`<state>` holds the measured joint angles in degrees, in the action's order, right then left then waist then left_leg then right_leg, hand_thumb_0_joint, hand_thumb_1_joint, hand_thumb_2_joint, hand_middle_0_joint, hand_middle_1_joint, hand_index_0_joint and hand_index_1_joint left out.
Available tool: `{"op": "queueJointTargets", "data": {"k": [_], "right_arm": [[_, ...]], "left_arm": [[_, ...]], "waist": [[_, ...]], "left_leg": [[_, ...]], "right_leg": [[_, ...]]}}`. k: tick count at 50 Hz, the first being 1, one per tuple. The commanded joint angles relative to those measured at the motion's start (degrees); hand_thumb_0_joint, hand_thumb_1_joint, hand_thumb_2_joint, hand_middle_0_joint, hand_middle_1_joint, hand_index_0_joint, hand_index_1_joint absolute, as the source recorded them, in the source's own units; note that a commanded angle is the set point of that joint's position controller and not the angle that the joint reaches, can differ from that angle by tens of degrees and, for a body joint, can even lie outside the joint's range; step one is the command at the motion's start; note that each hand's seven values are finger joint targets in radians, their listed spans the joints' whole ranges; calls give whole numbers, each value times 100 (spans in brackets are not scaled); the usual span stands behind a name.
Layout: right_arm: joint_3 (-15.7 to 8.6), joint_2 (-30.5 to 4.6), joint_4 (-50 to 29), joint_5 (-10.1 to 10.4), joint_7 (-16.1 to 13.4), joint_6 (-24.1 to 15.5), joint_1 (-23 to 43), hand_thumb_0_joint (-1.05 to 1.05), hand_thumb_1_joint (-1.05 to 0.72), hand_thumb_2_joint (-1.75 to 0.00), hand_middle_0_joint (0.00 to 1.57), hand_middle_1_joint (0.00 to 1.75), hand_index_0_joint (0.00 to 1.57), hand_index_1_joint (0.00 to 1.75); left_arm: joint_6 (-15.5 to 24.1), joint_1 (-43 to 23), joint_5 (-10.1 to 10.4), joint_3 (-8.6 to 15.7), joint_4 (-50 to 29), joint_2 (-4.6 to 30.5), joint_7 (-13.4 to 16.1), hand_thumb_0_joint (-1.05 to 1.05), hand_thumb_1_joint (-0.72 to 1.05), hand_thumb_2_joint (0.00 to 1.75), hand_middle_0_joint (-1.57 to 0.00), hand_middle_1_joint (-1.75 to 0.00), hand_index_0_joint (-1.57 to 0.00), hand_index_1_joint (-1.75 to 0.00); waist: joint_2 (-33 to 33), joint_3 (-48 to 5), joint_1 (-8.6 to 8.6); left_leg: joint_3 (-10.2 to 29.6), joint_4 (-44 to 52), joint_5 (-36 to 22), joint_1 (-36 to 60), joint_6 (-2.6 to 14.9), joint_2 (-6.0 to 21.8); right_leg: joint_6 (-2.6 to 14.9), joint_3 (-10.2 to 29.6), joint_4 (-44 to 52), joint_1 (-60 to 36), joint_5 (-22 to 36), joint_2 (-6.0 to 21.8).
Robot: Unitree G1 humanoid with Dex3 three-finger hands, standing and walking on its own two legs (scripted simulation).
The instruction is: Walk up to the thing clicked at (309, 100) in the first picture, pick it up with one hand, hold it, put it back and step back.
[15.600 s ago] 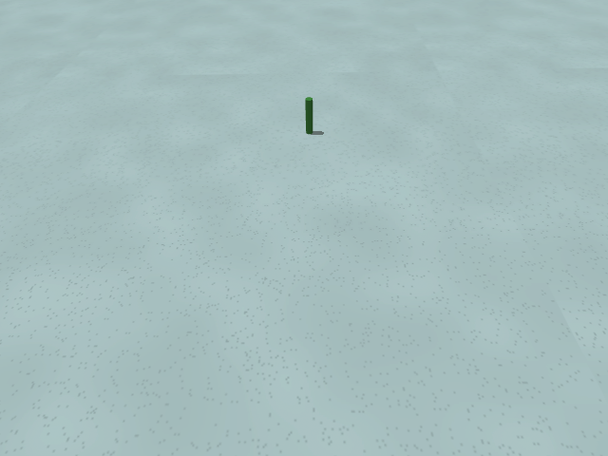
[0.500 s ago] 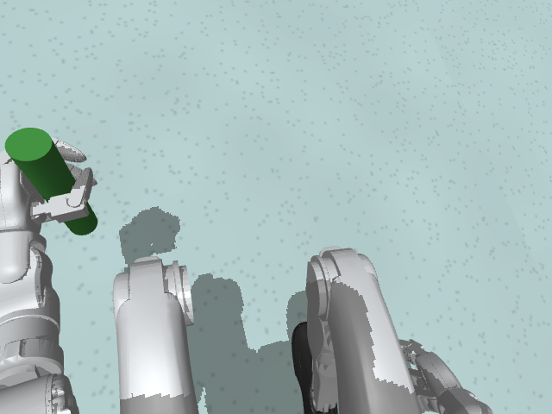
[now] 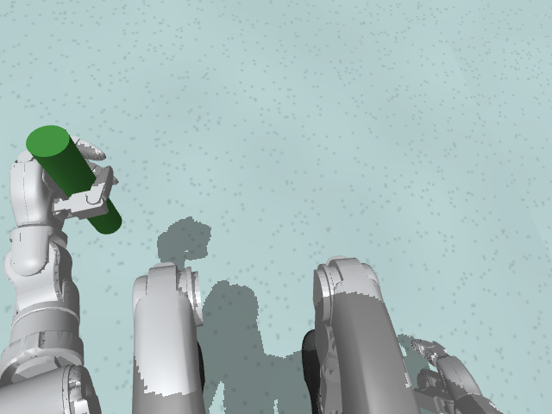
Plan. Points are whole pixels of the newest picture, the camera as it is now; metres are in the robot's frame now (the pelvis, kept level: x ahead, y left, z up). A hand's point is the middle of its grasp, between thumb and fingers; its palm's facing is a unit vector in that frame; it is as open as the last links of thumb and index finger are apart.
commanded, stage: settle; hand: left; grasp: from the side
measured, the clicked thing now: (84, 190) +0.42 +0.27 -0.04
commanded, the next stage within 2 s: lift in 0.40 s
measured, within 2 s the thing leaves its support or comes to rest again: neither
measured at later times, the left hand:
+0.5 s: hand (86, 170) +0.43 +0.25 +0.01, palm faces +0.15 -0.99 -0.05, open 5.6 cm
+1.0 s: hand (65, 164) +0.40 +0.25 +0.07, palm faces +0.12 -0.99 -0.05, open 5.6 cm
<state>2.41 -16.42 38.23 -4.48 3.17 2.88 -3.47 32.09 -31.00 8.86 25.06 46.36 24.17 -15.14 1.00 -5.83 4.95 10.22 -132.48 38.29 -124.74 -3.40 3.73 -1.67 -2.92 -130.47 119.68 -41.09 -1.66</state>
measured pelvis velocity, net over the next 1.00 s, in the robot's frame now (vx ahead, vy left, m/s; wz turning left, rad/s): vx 0.00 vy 0.00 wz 0.05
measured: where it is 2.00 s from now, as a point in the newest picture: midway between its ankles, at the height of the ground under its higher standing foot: (258, 407)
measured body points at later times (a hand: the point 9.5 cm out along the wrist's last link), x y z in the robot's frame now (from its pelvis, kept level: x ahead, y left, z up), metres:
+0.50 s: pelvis +0.00 +0.00 +0.02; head +0.19 +0.05 +0.43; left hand +0.41 +0.31 +0.01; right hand +0.14 -0.26 -0.11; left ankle +0.09 +0.15 -0.33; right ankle +0.09 -0.13 -0.33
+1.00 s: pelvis +0.00 +0.00 +0.07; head +0.18 +0.04 +0.49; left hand +0.39 +0.30 +0.07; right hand +0.16 -0.25 -0.05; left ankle +0.09 +0.15 -0.33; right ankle +0.09 -0.13 -0.33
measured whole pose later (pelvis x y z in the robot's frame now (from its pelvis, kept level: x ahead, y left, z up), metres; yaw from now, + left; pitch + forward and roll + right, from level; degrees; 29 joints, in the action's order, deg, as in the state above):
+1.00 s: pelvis +0.00 +0.00 +0.07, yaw +3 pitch +32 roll -4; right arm 0.1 -14.9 36.6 -1.2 0.8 1.1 -6.5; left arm 26.9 -24.9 9.7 21.0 37.2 19.9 -14.4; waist -0.6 -10.2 3.7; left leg 6.4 -118.6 37.3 -113.8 -2.6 4.0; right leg -1.5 -1.2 -117.9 109.5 -40.5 -0.4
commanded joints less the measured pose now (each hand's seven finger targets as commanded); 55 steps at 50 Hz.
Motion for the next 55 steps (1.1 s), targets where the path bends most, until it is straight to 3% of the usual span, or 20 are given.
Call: {"op": "queueJointTargets", "data": {"k": [1, 4, 5, 8, 9, 11, 14, 18, 20, 23, 25, 26, 36, 39, 44, 46, 48, 50, 52, 55], "right_arm": [[-429, -1140, -366, 14, -96, -158, -529, 0, -88, -89, 20, 30, 20, 30], [-448, -1112, -290, 15, -114, -176, -611, 0, -88, -89, 20, 30, 20, 30], [-438, -1100, -294, 26, -111, -188, -594, 0, -88, -89, 20, 30, 20, 30], [-460, -1135, -239, 44, -118, -230, -671, 0, -88, -89, 20, 30, 20, 30], [-456, -1107, -250, 34, -132, -228, -654, 0, -87, -89, 20, 30, 20, 30], [-451, -1087, -253, 43, -122, -224, -685, 0, -88, -89, 20, 30, 20, 30], [-478, -1059, -254, 29, -132, -216, -726, 0, -87, -89, 20, 30, 20, 30], [-465, -1052, -202, 40, -119, -245, -766, 0, -87, -89, 20, 30, 20, 30], [-486, -1047, -201, 36, -126, -245, -764, 0, -87, -89, 20, 30, 20, 30], [-461, -1020, -191, 16, -120, -226, -780, 0, -87, -89, 20, 30, 20, 30], [-478, -1010, -220, 26, -125, -244, -752, 0, -87, -89, 20, 30, 20, 30], [-466, -987, -205, 18, -111, -239, -817, 0, -91, -89, 20, 30, 20, 30], [-574, -977, -309, 121, -197, -269, -834, 0, -90, -89, 20, 30, 20, 30], [-562, -970, -406, 192, -227, -300, -785, 0, -89, -89, 20, 30, 20, 30], [-594, -922, -532, 280, -286, -329, -789, 0, -89, -89, 20, 30, 20, 30], [-608, -926, -649, 328, -303, -351, -751, 0, -89, -89, 20, 30, 20, 30], [-612, -920, -675, 362, -337, -368, -732, 0, -89, -89, 20, 30, 20, 30], [-603, -850, -787, 397, -363, -391, -671, 0, -89, -89, 20, 30, 20, 30], [-639, -851, -809, 433, -411, -388, -731, 0, -89, -89, 20, 30, 20, 30], [-608, -767, -870, 479, -448, -437, -639, 0, -88, -89, 20, 30, 20, 30]], "left_arm": [[494, -1741, 139, 217, -1444, 1356, 1, 0, 51, 130, -136, -140, -135, -141], [506, -1980, 116, 233, -1567, 1451, -5, 0, 51, 131, -137, -141, -137, -142], [491, -1923, 113, 58, -1455, 1235, -24, 0, 50, 132, -138, -142, -137, -143], [487, -1762, 203, 227, -1175, 1218, -17, 0, 55, 133, -137, -142, -137, -143], [522, -2089, 160, 221, -1483, 1401, -9, 0, 55, 133, -138, -142, -138, -143], [472, -1799, 116, 88, -1099, 1140, 2, 0, 55, 135, -139, -144, -138, -145], [508, -1982, 57, 214, -1267, 1357, 34, 0, 54, 136, -139, -144, -139, -145], [489, -1909, 79, 97, -869, 1074, 14, 0, 57, 136, -138, -144, -138, -145], [545, -2071, 69, 275, -1099, 1337, 46, 0, 57, 135, -136, -141, -136, -142], [537, -1915, 49, 124, -844, 1062, 24, 0, 59, 136, -135, -142, -135, -143], [555, -1947, 11, 259, -841, 1273, 72, 0, 58, 135, -135, -140, -134, -141], [594, -2181, 28, 197, -1111, 1215, 72, 0, 56, 127, -139, -145, -142, -142], [374, -1760, 178, 243, -1635, 1322, -73, 0, 51, 121, -130, -137, -132, -135], [231, -1360, 255, 29, -1541, 900, -74, 0, 53, 121, -129, -137, -132, -134], [120, -1388, 255, 20, -2336, 1051, 21, 0, 53, 122, -130, -138, -133, -135], [-5, -890, 258, -141, -2212, 804, 42, 0, 53, 122, -129, -138, -133, -135], [-47, -1034, 293, -52, -2562, 955, 107, 0, 55, 123, -129, -138, -132, -136], [-123, -908, 339, -212, -2905, 789, 117, 0, 56, 122, -128, -137, -131, -134], [-250, -630, 356, -48, -3236, 1003, 213, 0, 55, 123, -129, -138, -132, -135], [-494, -201, 403, -511, -3195, 325, 288, 0, 60, 124, -129, -139, -133, -136]], "waist": [[-1015, -3533, -10], [-1188, -3697, -50], [-1198, -3591, 33], [-1033, -3601, 7], [-1150, -3697, -29], [-1033, -3610, 11], [-972, -3739, -49], [-868, -3608, 62], [-926, -3721, -40], [-905, -3639, 17], [-853, -3702, -38], [-867, -3791, 12], [-815, -4188, -131], [-730, -3957, -77], [-833, -4015, -185], [-758, -3854, -154], [-809, -3901, -194], [-866, -3934, -164], [-836, -4143, -311], [-739, -3836, -184]], "left_leg": [[-686, 1623, -262, 2568, 434, -117], [-700, 1698, -329, 2844, 414, -135], [-673, 1747, -298, 2870, 407, -137], [-664, 1733, -405, 2906, 415, -146], [-698, 1749, -408, 2930, 412, -148], [-688, 1810, -464, 2948, 412, -156], [-744, 1815, -512, 2946, 432, -164], [-734, 1832, -543, 2910, 437, -165], [-761, 1834, -568, 2951, 436, -165], [-758, 1890, -604, 2976, 430, -170], [-800, 1899, -523, 2908, 448, -179], [-804, 1884, -594, 2886, 446, -172], [-867, 2145, -672, 3188, 478, -175], [-794, 2316, -636, 3288, 474, -174], [-770, 2642, -620, 3650, 462, -159], [-720, 2871, -494, 3758, 460, -159], [-681, 3034, -379, 3910, 449, -149], [-685, 3170, -386, 4024, 438, -152], [-715, 3334, -531, 4307, 448, -159], [-683, 3602, -607, 4533, 435, -151]], "right_leg": [[368, -341, 1688, -1699, 702, -105], [400, -307, 1701, -1640, 753, -94], [410, -346, 1671, -1540, 724, -84], [394, -334, 1723, -1597, 844, -72], [400, -296, 1747, -1615, 827, -63], [397, -306, 1763, -1659, 858, -45], [378, -251, 1876, -1805, 884, -44], [369, -271, 1880, -1786, 921, -37], [371, -232, 1893, -1809, 927, -31], [367, -242, 1919, -1888, 960, -22], [359, -187, 1996, -1940, 869, -20], [350, -179, 1980, -2060, 946, -15], [314, 39, 2426, -2589, 961, 5], [352, -80, 2458, -2409, 948, -3], [368, -17, 2757, -2595, 909, 23], [381, -51, 2888, -2590, 792, 20], [381, -23, 3004, -2654, 712, 30], [370, 14, 3178, -2794, 715, 45], [348, 96, 3455, -3156, 806, 58], [332, 91, 3711, -3317, 931, 69]]}}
